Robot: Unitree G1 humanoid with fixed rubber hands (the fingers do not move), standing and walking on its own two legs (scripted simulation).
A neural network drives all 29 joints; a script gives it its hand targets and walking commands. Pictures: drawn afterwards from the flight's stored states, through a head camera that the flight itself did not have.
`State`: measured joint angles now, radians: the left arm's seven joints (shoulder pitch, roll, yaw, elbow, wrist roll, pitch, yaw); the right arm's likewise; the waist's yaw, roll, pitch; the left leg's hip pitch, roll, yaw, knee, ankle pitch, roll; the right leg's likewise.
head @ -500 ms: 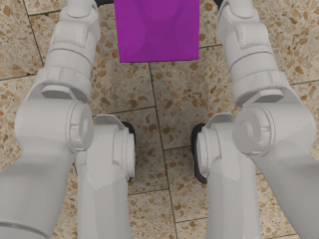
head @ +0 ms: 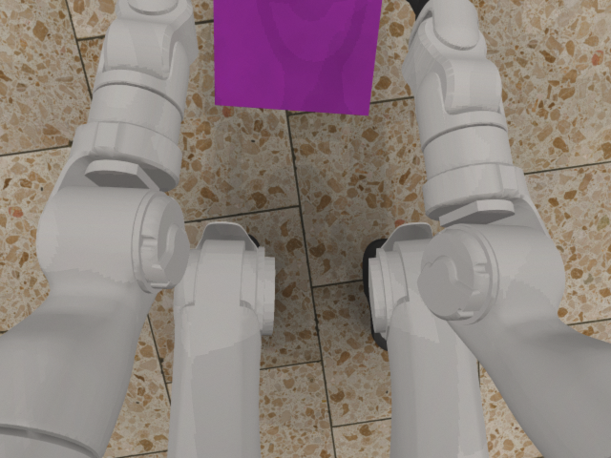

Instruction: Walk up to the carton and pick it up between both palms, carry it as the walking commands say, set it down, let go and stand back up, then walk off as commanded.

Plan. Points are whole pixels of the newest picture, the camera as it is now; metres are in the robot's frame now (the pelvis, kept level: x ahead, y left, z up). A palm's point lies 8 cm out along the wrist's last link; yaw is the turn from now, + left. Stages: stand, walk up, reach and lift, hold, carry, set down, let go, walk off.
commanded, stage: reach and lift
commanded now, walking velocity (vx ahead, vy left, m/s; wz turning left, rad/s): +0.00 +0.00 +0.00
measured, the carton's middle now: (300, 33) +0.53 +0.04 -0.24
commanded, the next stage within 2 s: none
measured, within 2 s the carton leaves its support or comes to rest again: neither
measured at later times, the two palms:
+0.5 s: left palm out of the picture +0.54 +0.16 -0.09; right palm out of the picture +0.53 -0.09 -0.07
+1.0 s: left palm out of the picture +0.52 +0.15 -0.01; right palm out of the picture +0.51 -0.09 +0.00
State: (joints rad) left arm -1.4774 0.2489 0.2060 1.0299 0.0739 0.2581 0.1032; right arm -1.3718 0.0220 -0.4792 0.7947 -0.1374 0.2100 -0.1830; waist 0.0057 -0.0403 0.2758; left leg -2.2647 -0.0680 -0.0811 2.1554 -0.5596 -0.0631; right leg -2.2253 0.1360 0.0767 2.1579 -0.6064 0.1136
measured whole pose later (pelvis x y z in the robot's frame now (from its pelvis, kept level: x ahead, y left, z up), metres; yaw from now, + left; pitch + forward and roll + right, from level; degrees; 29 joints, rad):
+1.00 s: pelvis +0.00 +0.00 +0.09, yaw +1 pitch +44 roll -3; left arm -1.24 0.05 0.37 0.82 0.26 0.33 0.13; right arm -1.15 0.14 -0.55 0.64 -0.24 0.27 -0.20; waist -0.02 -0.03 -0.03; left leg -2.12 -0.13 -0.13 1.84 -0.48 -0.08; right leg -2.07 0.15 0.10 1.84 -0.55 0.12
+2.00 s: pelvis +0.02 +0.00 +0.20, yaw +2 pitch +37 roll -2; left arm -0.95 -0.06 0.39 0.78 0.30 0.31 0.15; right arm -0.88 0.21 -0.52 0.64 -0.27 0.26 -0.19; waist -0.03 -0.01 -0.16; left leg -1.67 -0.13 -0.15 1.49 -0.46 -0.06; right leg -1.63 0.14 0.14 1.49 -0.51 0.09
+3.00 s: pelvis +0.06 +0.00 +0.33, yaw +3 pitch +24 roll -1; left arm -0.63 -0.18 0.38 0.65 0.34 0.29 0.10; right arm -0.59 0.27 -0.46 0.55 -0.30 0.25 -0.14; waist -0.03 -0.01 -0.13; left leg -1.03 -0.09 -0.17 0.92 -0.31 -0.04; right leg -0.99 0.10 0.17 0.91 -0.34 0.05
